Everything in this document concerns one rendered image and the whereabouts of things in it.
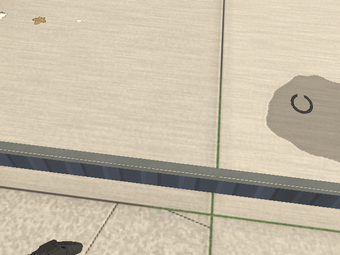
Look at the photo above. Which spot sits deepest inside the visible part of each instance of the left robot hand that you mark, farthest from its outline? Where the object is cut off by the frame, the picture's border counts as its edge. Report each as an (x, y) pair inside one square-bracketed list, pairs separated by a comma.
[(59, 248)]

